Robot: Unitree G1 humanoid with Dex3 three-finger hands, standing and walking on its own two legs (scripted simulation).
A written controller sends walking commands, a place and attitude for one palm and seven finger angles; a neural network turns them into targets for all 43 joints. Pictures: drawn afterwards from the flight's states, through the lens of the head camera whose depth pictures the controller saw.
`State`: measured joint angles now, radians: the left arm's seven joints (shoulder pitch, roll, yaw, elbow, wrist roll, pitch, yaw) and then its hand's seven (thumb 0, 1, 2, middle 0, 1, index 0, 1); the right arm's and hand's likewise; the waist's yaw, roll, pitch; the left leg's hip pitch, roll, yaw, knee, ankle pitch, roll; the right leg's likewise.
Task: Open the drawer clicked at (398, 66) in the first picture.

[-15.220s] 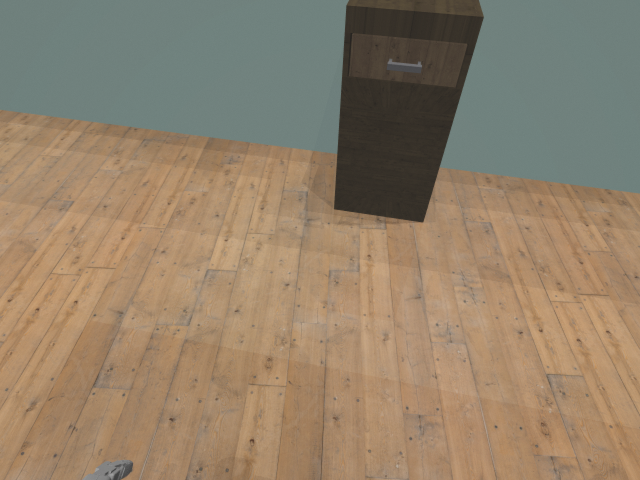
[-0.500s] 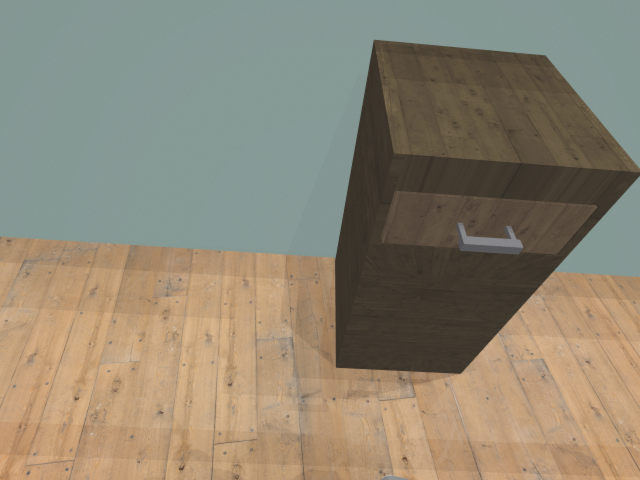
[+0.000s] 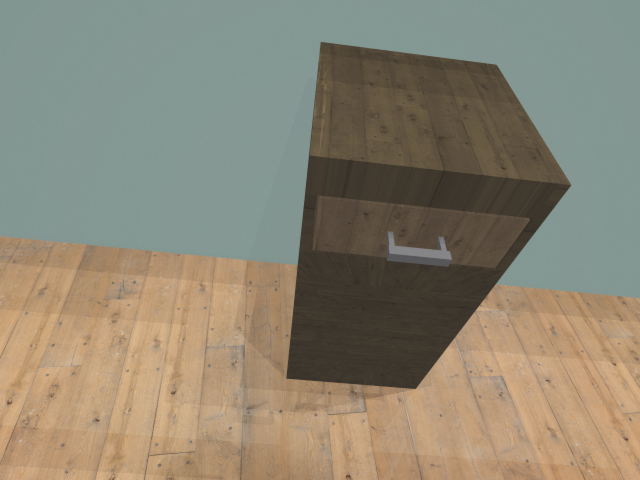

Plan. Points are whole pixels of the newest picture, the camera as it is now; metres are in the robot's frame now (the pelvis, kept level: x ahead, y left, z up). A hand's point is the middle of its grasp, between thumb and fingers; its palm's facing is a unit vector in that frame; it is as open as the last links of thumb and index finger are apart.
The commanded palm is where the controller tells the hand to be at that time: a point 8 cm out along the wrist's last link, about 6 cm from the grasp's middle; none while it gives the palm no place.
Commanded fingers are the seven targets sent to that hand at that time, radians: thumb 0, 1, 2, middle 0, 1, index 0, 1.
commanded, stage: shuffle to correct the standing spot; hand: left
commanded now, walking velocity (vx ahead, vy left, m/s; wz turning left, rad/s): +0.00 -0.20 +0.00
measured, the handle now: (417, 247) +0.53 -0.14 -0.04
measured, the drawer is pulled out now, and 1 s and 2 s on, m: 0.00 0.00 0.00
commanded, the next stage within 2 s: come to a stop and stand still in 0.98 s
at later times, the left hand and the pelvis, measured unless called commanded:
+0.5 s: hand out of the picture -0.02 +0.03 -0.16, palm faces +0.01 -0.96 -0.26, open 16.6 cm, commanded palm none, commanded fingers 0.00 -0.50 0.30 -0.15 -0.30 -0.15 -0.30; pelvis +0.01 -0.17 +0.01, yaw +0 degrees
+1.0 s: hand out of the picture -0.04 -0.13 -0.16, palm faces +0.02 -0.99 -0.16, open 16.5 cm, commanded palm none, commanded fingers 0.00 -0.50 0.30 -0.15 -0.30 -0.15 -0.30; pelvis +0.00 -0.31 +0.01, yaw -2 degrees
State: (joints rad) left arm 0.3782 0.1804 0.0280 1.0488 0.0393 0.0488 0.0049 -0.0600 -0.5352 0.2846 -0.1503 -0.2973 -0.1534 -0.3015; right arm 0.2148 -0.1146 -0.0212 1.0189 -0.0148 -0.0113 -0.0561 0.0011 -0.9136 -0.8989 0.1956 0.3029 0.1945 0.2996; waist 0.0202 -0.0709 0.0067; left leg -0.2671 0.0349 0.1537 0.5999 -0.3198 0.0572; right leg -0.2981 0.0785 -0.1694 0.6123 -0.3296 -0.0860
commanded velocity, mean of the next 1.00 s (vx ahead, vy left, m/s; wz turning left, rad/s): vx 0.00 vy -0.20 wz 0.00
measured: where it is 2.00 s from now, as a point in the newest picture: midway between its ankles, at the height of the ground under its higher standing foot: outside the picture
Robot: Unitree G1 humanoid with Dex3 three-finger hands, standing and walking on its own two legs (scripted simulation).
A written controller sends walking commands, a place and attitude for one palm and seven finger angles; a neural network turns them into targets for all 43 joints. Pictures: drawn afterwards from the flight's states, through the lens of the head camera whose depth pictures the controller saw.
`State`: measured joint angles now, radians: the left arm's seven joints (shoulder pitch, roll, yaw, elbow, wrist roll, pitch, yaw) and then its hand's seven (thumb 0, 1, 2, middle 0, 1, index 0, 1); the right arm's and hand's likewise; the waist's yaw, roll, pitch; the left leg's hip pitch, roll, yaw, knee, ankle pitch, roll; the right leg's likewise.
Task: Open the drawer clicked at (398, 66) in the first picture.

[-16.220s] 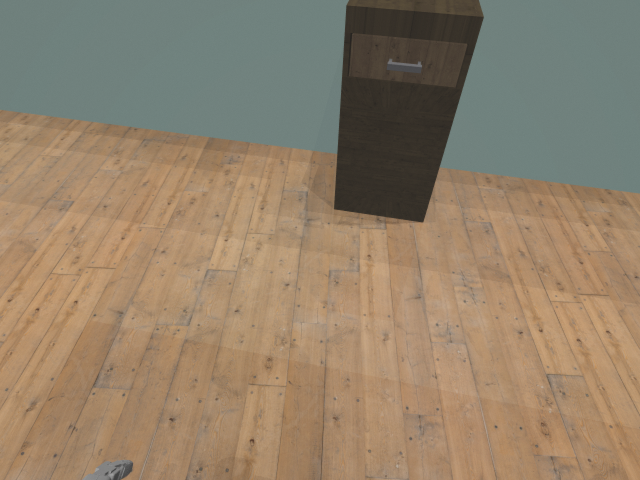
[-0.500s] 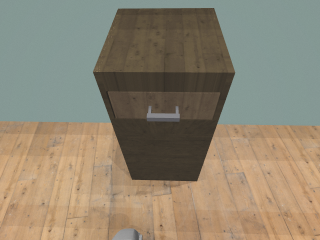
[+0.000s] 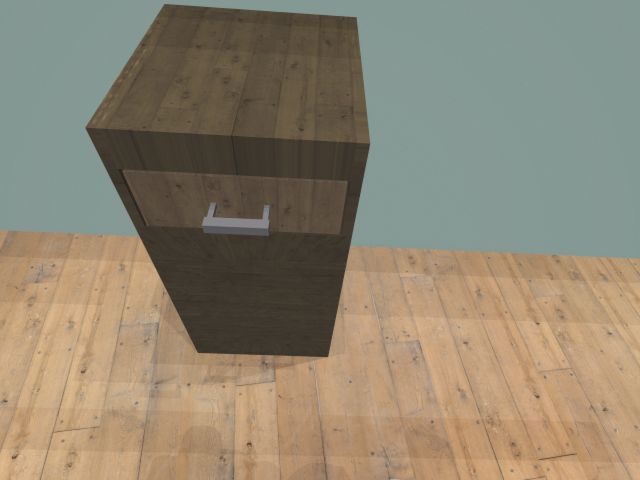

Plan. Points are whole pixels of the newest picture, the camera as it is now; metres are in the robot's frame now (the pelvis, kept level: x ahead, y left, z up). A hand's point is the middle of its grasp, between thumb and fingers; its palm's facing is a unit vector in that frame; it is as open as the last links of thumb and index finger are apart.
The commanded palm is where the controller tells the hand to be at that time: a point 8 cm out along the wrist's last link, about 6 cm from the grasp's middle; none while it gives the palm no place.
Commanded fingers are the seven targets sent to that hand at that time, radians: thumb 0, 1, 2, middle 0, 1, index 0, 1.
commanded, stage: come to a stop and stand still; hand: left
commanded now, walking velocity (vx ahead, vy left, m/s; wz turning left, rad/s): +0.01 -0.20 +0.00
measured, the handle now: (238, 217) +0.52 +0.19 -0.05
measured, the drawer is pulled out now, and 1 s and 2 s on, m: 0.00 0.00 0.00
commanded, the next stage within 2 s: look again from close up in 1.22 s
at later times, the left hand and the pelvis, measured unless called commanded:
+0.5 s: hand out of the picture -0.05 +0.07 -0.17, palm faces +0.17 -0.96 -0.22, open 16.4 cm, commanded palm none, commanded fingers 0.00 -0.50 0.30 -0.15 -0.30 -0.15 -0.30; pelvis -0.01 -0.10 +0.00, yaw +2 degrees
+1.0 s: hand out of the picture -0.05 +0.17 -0.18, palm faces +0.03 -0.98 -0.21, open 16.4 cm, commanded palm none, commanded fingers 0.00 -0.50 0.30 -0.15 -0.30 -0.15 -0.30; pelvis -0.02 -0.02 +0.00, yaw +0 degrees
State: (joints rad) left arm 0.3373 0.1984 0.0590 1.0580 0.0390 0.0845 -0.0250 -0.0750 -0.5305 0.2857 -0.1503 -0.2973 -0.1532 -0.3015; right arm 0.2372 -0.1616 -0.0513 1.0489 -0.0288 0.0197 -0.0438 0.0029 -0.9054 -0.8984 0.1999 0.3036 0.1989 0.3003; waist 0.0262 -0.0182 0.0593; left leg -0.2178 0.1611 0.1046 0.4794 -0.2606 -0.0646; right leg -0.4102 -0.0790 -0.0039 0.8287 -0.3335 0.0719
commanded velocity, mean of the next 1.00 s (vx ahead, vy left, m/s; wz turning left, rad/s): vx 0.00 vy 0.10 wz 0.00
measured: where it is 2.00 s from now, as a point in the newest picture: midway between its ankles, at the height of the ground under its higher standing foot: outside the picture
